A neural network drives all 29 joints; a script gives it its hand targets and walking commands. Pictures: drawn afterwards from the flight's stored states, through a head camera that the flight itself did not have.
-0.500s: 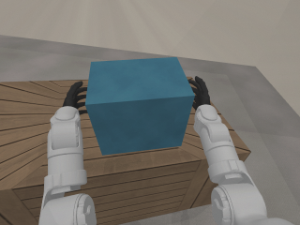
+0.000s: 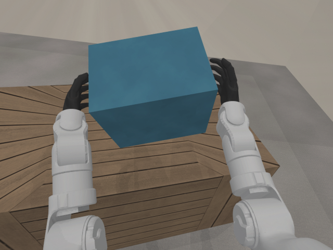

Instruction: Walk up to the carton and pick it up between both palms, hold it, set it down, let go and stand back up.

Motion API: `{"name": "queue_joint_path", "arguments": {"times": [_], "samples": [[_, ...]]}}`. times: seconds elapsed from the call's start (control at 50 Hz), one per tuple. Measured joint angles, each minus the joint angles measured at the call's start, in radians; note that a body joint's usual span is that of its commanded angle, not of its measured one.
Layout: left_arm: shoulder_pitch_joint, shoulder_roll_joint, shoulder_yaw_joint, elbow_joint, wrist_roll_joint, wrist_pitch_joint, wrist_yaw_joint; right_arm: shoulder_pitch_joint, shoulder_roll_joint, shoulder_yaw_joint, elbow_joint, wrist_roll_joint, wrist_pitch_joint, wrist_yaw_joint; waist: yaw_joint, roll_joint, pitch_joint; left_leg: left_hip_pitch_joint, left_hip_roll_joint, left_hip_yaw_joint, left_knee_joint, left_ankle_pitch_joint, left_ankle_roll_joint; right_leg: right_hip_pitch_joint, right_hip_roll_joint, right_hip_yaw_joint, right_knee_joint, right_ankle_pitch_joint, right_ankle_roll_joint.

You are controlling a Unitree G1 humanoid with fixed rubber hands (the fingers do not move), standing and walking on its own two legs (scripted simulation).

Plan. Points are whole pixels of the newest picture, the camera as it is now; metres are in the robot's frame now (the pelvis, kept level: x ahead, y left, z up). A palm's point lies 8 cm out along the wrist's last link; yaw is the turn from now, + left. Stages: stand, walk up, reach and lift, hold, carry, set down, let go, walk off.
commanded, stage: set down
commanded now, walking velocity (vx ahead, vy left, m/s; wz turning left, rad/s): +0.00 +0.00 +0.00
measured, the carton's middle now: (154, 94) +0.44 +0.01 +0.17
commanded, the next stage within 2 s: none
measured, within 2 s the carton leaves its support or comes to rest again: neither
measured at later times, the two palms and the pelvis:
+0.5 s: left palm (86, 127) +0.37 +0.18 +0.13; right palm (223, 113) +0.36 -0.16 +0.18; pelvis +0.00 +0.00 +0.00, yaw +0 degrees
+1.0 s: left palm (89, 139) +0.38 +0.18 +0.07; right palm (215, 121) +0.38 -0.15 +0.14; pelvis +0.01 +0.00 +0.00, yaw -2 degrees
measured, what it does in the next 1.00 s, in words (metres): stands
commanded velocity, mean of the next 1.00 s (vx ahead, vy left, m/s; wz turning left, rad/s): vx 0.00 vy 0.00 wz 0.00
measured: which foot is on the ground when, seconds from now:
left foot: down 0.00-1.00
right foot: down 0.00-1.00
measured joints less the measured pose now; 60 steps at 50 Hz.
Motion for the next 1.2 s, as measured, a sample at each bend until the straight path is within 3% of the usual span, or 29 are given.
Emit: {"name": "queue_joint_path", "arguments": {"times": [0.22, 0.38, 0.58, 0.76, 0.92, 1.08, 1.2], "samples": [[0.016, 0.000, 0.021, 0.121, 0.036, -0.034, -0.046, 0.029, 0.016, -0.006, 0.058, -0.015, -0.053, -0.005, 0.000, 0.000, 0.051, 0.005, 0.000, 0.001, -0.020, 0.008, 0.000, -0.005, 0.000, 0.000, 0.000, -0.002, 0.000], [0.024, 0.000, 0.021, 0.142, 0.004, -0.124, 0.007, 0.068, 0.040, -0.006, 0.057, -0.017, -0.173, -0.031, 0.000, 0.000, 0.051, 0.005, 0.000, 0.002, -0.022, 0.006, -0.002, -0.006, 0.000, 0.000, 0.000, 0.000, 0.000], [0.024, 0.000, 0.055, 0.295, 0.033, -0.149, -0.024, 0.069, 0.053, -0.038, 0.140, -0.079, -0.139, -0.019, 0.000, 0.000, 0.051, 0.005, 0.000, 0.005, -0.027, 0.014, -0.002, -0.010, -0.001, 0.002, 0.000, 0.002, 0.000], [0.024, 0.000, 0.057, 0.384, -0.011, -0.284, 0.039, 0.068, 0.086, -0.122, 0.161, -0.144, -0.234, 0.015, 0.010, 0.000, 0.030, 0.005, 0.000, 0.015, -0.036, 0.015, -0.002, -0.018, -0.002, 0.012, 0.000, 0.002, 0.000], [0.024, 0.000, 0.089, 0.494, -0.007, -0.303, 0.032, 0.069, 0.095, -0.157, 0.228, -0.194, -0.200, 0.026, 0.046, 0.000, 0.020, 0.004, 0.000, 0.033, -0.037, 0.002, -0.002, -0.025, -0.004, 0.029, 0.000, -0.005, 0.000], [0.024, 0.000, 0.093, 0.499, -0.048, -0.377, 0.056, 0.069, 0.105, -0.181, 0.234, -0.211, -0.260, 0.025, 0.048, 0.000, 0.022, -0.016, 0.000, 0.038, -0.033, -0.008, -0.002, -0.045, -0.005, 0.033, 0.000, -0.007, 0.000], [0.024, 0.000, 0.108, 0.543, -0.048, -0.402, 0.058, 0.069, 0.107, -0.183, 0.245, -0.220, -0.248, 0.021, 0.048, 0.000, 0.022, -0.016, 0.000, 0.042, -0.032, -0.016, -0.002, -0.046, -0.006, 0.035, 0.000, -0.011, 0.000]]}}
